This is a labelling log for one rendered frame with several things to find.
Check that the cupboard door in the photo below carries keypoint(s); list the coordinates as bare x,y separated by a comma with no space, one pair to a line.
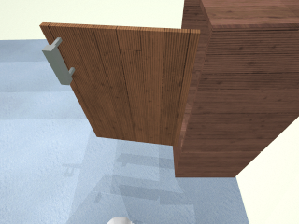
131,82

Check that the handle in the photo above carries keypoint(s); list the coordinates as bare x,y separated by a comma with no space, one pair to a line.
57,64

